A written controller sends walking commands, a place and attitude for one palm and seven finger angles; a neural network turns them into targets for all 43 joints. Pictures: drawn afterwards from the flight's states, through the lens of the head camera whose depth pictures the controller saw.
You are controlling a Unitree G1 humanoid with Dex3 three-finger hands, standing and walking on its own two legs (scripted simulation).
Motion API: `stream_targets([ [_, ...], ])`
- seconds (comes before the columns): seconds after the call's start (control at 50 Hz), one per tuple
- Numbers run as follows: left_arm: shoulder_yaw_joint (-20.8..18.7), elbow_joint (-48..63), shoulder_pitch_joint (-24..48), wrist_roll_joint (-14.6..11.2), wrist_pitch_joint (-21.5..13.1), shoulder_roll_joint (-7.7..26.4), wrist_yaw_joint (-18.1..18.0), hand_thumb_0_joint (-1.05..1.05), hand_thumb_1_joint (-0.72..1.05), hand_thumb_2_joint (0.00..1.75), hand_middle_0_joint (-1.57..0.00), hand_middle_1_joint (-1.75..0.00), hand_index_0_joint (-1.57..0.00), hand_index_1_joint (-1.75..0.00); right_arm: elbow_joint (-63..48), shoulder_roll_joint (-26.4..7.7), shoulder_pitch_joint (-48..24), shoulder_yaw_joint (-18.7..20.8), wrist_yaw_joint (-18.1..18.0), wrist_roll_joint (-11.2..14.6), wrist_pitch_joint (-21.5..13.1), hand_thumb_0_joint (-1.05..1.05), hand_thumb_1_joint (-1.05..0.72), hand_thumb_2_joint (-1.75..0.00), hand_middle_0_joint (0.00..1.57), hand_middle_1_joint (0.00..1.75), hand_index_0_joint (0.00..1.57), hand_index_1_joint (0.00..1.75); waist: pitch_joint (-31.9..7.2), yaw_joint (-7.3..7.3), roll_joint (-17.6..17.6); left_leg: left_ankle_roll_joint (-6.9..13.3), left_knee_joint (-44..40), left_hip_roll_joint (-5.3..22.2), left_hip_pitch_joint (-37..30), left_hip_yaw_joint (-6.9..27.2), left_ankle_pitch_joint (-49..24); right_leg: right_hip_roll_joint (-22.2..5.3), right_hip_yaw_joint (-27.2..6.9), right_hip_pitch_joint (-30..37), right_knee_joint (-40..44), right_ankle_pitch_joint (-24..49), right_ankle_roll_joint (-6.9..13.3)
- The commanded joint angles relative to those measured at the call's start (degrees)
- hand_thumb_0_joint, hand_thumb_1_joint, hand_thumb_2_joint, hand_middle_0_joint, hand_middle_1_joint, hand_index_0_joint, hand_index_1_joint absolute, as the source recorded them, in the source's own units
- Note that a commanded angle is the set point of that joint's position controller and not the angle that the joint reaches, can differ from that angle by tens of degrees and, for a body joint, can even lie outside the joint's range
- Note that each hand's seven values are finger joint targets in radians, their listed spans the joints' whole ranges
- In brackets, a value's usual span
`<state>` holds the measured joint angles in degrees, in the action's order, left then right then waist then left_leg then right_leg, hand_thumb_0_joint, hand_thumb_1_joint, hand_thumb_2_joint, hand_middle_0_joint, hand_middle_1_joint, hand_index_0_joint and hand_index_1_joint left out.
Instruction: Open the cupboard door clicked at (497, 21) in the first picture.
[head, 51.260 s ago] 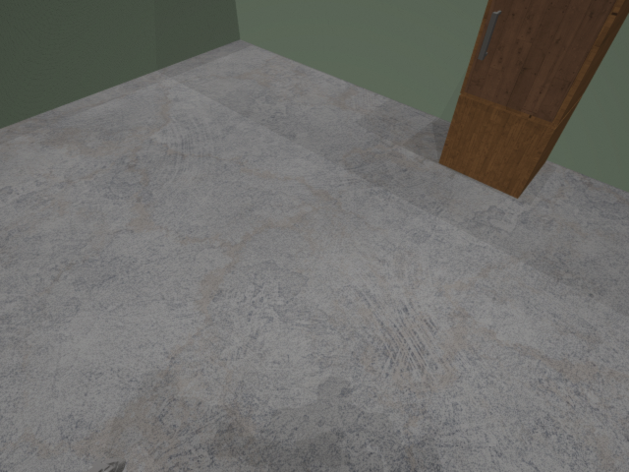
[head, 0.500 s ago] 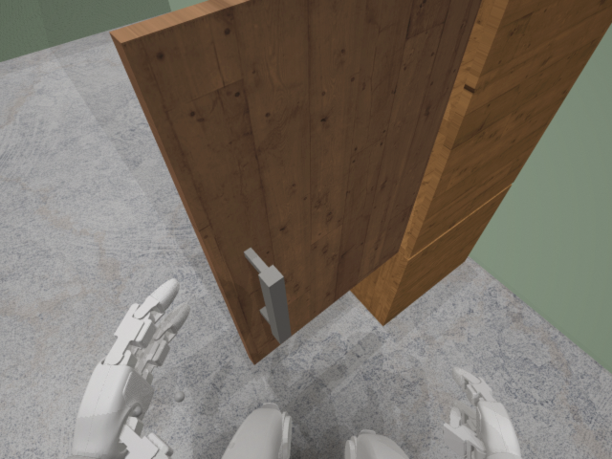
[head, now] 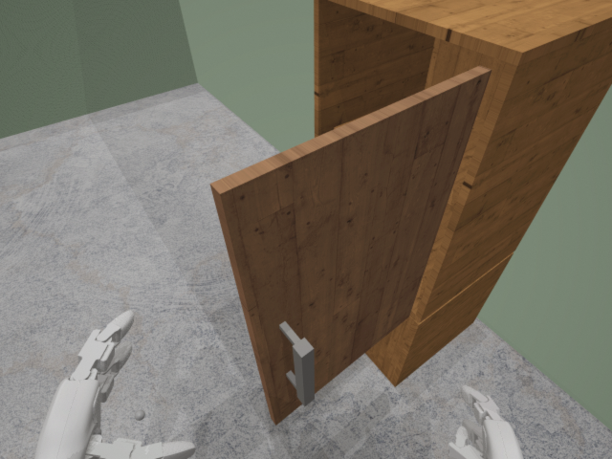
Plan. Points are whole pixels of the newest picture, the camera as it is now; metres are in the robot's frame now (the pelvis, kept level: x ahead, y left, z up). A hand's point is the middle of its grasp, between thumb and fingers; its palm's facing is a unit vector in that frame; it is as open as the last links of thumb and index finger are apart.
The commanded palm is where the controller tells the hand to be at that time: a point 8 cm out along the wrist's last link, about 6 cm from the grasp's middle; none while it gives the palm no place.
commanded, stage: draw the hand back to the body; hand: left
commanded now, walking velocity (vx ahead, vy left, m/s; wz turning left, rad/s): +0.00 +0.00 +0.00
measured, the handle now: (296, 365) +0.28 +0.05 -0.05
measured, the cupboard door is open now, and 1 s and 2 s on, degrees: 92 92 92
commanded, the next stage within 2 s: step back with the hand held close in 0.84 s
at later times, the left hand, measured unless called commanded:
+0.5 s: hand (39, 308) +0.20 +0.26 +0.20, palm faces +0.44 -0.80 -0.42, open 8.7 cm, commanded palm +0.15 +0.30 +0.21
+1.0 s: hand (65, 319) +0.19 +0.23 +0.20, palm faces +0.43 -0.81 -0.40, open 7.5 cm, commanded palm +0.15 +0.27 +0.21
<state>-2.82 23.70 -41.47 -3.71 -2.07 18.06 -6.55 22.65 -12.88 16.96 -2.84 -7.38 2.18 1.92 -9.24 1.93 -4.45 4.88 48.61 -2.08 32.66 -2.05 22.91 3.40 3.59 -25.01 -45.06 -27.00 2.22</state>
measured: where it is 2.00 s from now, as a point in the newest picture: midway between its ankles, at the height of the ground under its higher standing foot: outside the picture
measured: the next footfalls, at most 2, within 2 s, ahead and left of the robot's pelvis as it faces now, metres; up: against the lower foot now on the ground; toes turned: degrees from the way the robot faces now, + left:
right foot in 1.74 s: -0.11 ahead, -0.10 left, +0.00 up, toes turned +4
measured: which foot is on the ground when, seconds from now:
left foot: down 0.00-1.00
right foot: down 0.00-1.00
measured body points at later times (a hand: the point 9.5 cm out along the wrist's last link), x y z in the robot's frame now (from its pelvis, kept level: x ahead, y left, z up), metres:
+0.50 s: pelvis +0.01 +0.00 +0.04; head -0.01 -0.02 +0.48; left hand +0.17 +0.30 +0.22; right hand +0.20 -0.22 -0.04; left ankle +0.02 +0.06 -0.70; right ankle -0.04 -0.10 -0.70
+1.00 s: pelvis +0.00 -0.02 +0.04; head -0.02 -0.05 +0.49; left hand +0.16 +0.27 +0.22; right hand +0.18 -0.25 -0.05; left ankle +0.02 +0.06 -0.70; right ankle -0.04 -0.10 -0.70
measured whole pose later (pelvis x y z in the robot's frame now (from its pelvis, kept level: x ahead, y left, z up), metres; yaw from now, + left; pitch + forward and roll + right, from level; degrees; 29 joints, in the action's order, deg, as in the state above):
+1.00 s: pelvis +0.00 -0.02 +0.04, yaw -1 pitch -4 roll -1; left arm -18.8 22.1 -27.6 -5.0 -4.9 20.1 -6.0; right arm 35.4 -13.7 11.7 -1.2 -3.7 1.1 -4.0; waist 0.0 3.3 -4.3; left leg 2.9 26.2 -1.6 9.6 -2.4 13.1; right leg 4.4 1.8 -2.3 -22.0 -16.3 3.7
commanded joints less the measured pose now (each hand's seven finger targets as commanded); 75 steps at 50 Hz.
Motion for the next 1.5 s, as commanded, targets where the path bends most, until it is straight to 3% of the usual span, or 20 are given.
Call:
stream_targets([
  [0.0, -6.89, 13.87, 5.67, 0.74, -2.07, 7.27, -2.70, 0.00, 0.13, 0.57, -0.17, -0.30, -0.17, -0.30, -7.63, -6.30, -6.44, 1.77, -0.31, -0.23, -4.87, 0.00, -0.90, -0.90, 0.20, 0.30, 0.20, 0.30, -0.44, -0.31, -0.43, -3.43, -13.47, 5.09, -16.66, 8.68, -14.86, -3.15, -2.48, -0.99, 11.41, 13.53, -0.53],
  [0.04, -7.92, 12.60, 6.15, 0.65, -1.74, 7.32, -2.72, 0.00, 0.20, 0.60, -0.18, -0.30, -0.18, -0.30, -6.28, -6.42, -7.33, 1.68, 0.15, -0.40, -5.70, 0.00, -0.90, -0.90, 0.20, 0.30, 0.20, 0.30, 1.30, -0.22, 1.91, -3.64, -15.12, 5.25, -17.88, 8.83, -16.73, -3.11, -2.43, 1.05, 13.20, 14.73, -0.56],
  [0.12, -11.20, 13.37, 8.49, 0.55, -2.05, 9.13, -2.40, 0.00, 0.34, 0.66, -0.18, -0.30, -0.18, -0.30, -4.12, -6.80, -8.43, 1.59, 1.26, -0.49, -7.03, 0.00, -0.90, -0.90, 0.20, 0.30, 0.20, 0.30, 1.78, 0.50, -1.56, -4.63, -18.29, 5.53, -21.79, 9.05, -21.12, -3.27, -2.48, 5.36, 16.03, 16.53, -0.39],
  [0.22, -16.23, 13.06, 9.48, -0.08, -2.52, 11.05, -1.90, 0.00, 0.51, 0.74, -0.19, -0.30, -0.19, -0.30, -2.17, -6.83, -9.50, 2.02, 2.53, -0.76, -7.84, 0.00, -0.90, -0.90, 0.20, 0.30, 0.20, 0.30, 2.51, 1.19, 0.32, -5.40, -21.15, 5.82, -24.70, 8.33, -27.11, -3.12, -2.17, 10.34, 18.98, 19.93, -0.41],
  [0.44, -24.62, 12.72, 18.93, -1.27, -4.52, 14.95, -1.82, 0.00, 0.90, 0.90, -0.20, -0.30, -0.20, -0.30, 0.93, -7.08, -11.80, 2.99, 3.34, -0.88, -8.42, 0.00, -0.90, -0.90, 0.20, 0.30, 0.20, 0.30, 4.34, 1.33, -0.11, -4.25, -25.25, 4.79, -27.01, 5.76, -21.99, -3.06, -3.38, 14.70, 23.90, 21.26, -0.33],
  [0.52, -20.66, 7.35, 15.25, -1.60, -4.39, 10.14, -0.58, 0.00, 0.90, 0.90, -0.20, -0.30, -0.20, -0.30, 1.37, -7.37, -12.39, 3.58, 3.98, -0.78, -7.87, 0.00, -0.90, -0.90, 0.20, 0.30, 0.20, 0.30, 7.37, 1.29, 2.62, -3.48, -26.06, 4.71, -26.75, 4.94, -20.07, -3.11, -3.47, 14.69, 25.37, 20.57, -0.56],
  [0.6, -22.71, 11.41, 17.76, -1.32, -5.27, 13.38, -0.76, 0.00, 0.90, 0.90, -0.20, -0.30, -0.20, -0.30, 1.36, -7.20, -13.01, 3.87, 3.65, -0.91, -8.14, 0.00, -0.90, -0.90, 0.20, 0.30, 0.20, 0.30, 4.31, 1.51, 2.85, -2.72, -25.55, 3.96, -28.04, 3.88, -19.85, -3.34, -4.21, 15.77, 25.76, 22.00, -0.79],
  [0.64, -23.74, 13.29, 18.76, -1.20, -5.65, 14.83, -1.01, 0.00, 0.90, 0.90, -0.20, -0.30, -0.20, -0.30, 1.72, -7.05, -13.30, 3.73, 3.40, -1.02, -8.64, 0.00, -0.90, -0.90, 0.20, 0.30, 0.20, 0.30, 3.80, 1.69, 0.41, -2.66, -25.10, 3.71, -28.35, 3.60, -20.97, -3.64, -4.69, 16.27, 25.84, 23.65, -0.62],
  [0.82, -22.47, 9.55, 17.60, -1.67, -5.78, 12.68, -0.72, 0.00, 0.90, 0.90, -0.20, -0.30, -0.20, -0.30, 2.86, -6.68, -13.69, 3.81, 3.15, -0.94, -9.28, 0.00, -0.90, -0.90, 0.20, 0.30, 0.20, 0.30, 8.39, 1.41, 1.49, -2.49, -25.42, 3.46, -28.16, 3.08, -17.75, -3.66, -5.21, 14.57, 28.09, 20.87, -0.76],
  [0.88, -23.07, 9.51, 17.60, -1.76, -6.21, 13.23, -0.68, 0.00, 0.90, 0.90, -0.20, -0.30, -0.20, -0.30, 3.02, -6.60, -13.72, 3.96, 3.06, -1.07, -9.43, 0.00, -0.90, -0.90, 0.20, 0.30, 0.20, 0.30, 7.35, 1.56, 2.86, -2.16, -25.16, 3.29, -28.68, 2.70, -17.64, -3.77, -5.67, 14.70, 28.32, 21.14, -1.04],
  [0.9, -22.42, 9.99, 17.96, -1.67, -6.29, 12.61, -0.54, 0.00, 0.90, 0.90, -0.20, -0.30, -0.20, -0.30, 3.02, -6.60, -13.81, 3.90, 3.14, -1.01, -9.47, 0.00, -0.90, -0.90, 0.20, 0.30, 0.20, 0.30, 7.38, 1.47, 1.43, -2.26, -25.22, 3.19, -28.82, 2.75, -17.84, -3.74, -5.69, 14.84, 28.30, 21.09, -0.98],
  [0.94, -22.50, 12.48, 23.66, -1.40, -6.76, 14.11, -0.79, 0.00, 0.90, 0.90, -0.20, -0.30, -0.20, -0.30, 3.22, -6.79, -14.32, 3.84, 3.08, -0.99, -9.78, 0.00, -0.90, -0.90, 0.20, 0.30, 0.20, 0.30, 6.96, 1.12, 0.49, -2.26, -25.27, 3.12, -29.39, 2.92, -17.67, -3.91, -6.00, 14.55, 28.66, 21.04, -0.95],
  [0.96, -30.33, 13.84, 27.82, -0.53, -9.02, 21.13, -1.43, 0.00, 0.90, 0.90, -0.20, -0.30, -0.20, -0.30, 2.01, -7.94, -12.91, 4.13, 2.89, -0.72, -8.71, 0.00, -0.90, -0.90, 0.20, 0.30, 0.20, 0.30, 10.64, -0.88, 1.42, -1.06, -22.89, 4.20, -28.05, 4.57, -15.30, -6.58, -12.23, 8.89, 31.11, 24.02, -2.53],
  [1.0, -25.42, 7.14, 19.59, -0.03, -9.01, 14.70, -0.60, 0.00, 0.90, 0.90, -0.20, -0.30, -0.20, -0.30, 2.91, -7.56, -12.90, 4.43, 2.90, -1.32, -6.89, 0.00, -0.90, -0.90, 0.20, 0.30, 0.20, 0.30, 8.68, -1.20, 4.37, -1.09, -21.86, 4.14, -28.40, 4.73, -17.04, -7.52, -11.85, 9.56, 30.32, 27.57, -3.38],
  [1.06, -24.44, 7.30, 15.97, 0.11, -9.20, 13.61, -0.46, 0.00, 0.90, 0.90, -0.20, -0.30, -0.20, -0.30, 2.01, -7.71, -12.98, 4.81, 2.98, -1.26, -5.36, 0.00, -0.90, -0.90, 0.20, 0.30, 0.20, 0.30, 5.48, -1.10, 2.41, -1.18, -22.94, 5.26, -28.51, 4.29, -22.25, -7.21, -9.96, 11.82, 27.16, 31.50, -4.05],
  [1.18, -27.43, 11.54, 12.45, -0.09, -9.04, 16.86, -1.51, 0.00, 0.90, 0.90, -0.20, -0.30, -0.20, -0.30, 0.12, -7.43, -13.15, 5.28, 2.71, -0.90, -2.93, 0.00, -0.90, -0.90, 0.20, 0.30, 0.20, 0.30, 0.60, -1.11, 4.95, -1.26, -22.40, 6.48, -26.39, 4.03, -29.75, -6.98, -9.22, 15.38, 22.53, 39.57, -4.46],
  [1.22, -28.73, 13.91, 12.39, -0.06, -9.18, 18.38, -1.92, 0.00, 0.90, 0.90, -0.20, -0.30, -0.20, -0.30, -0.21, -7.70, -13.23, 5.54, 2.49, -0.87, -2.43, 0.00, -0.90, -0.90, 0.20, 0.30, 0.20, 0.30, -0.69, -1.20, 3.46, -1.38, -21.95, 6.55, -25.25, 4.08, -31.76, -7.26, -8.99, 16.93, 20.83, 42.52, -4.26],
  [1.34, -29.40, 14.50, 8.73, -0.41, -8.95, 18.27, -2.75, 0.00, 0.90, 0.90, -0.20, -0.30, -0.20, -0.30, -1.03, -7.43, -12.76, 5.76, 2.35, -0.65, -1.90, 0.00, -0.90, -0.90, 0.20, 0.30, 0.20, 0.30, -0.67, -1.41, 1.73, -1.33, -22.17, 7.33, -21.26, 5.19, -28.67, -6.70, -10.15, 16.49, 19.38, 38.66, -3.93],
  [1.42, -28.94, 13.94, 8.37, -0.41, -9.10, 17.78, -3.03, 0.00, 0.90, 0.90, -0.20, -0.30, -0.20, -0.30, -0.66, -7.95, -12.42, 6.01, 2.29, -0.86, -2.23, 0.00, -0.90, -0.90, 0.20, 0.30, 0.20, 0.30, 2.38, -1.73, 1.89, -1.19, -23.68, 7.43, -16.68, 6.61, -19.00, -6.57, -10.75, 14.76, 21.25, 29.58, -3.51],
  [1.48, -28.08, 14.42, 9.11, -0.07, -9.77, 17.44, -3.24, 0.00, 0.90, 0.90, -0.20, -0.30, -0.20, -0.30, -0.64, -8.03, -11.79, 5.79, 2.22, -0.99, -2.95, 0.00, -0.90, -0.90, 0.20, 0.30, 0.20, 0.30, 5.40, -2.28, 1.67, -0.97, -25.70, 7.31, -12.66, 8.16, -6.25, -6.18, -11.79, 12.92, 23.79, 17.66, -2.31],
])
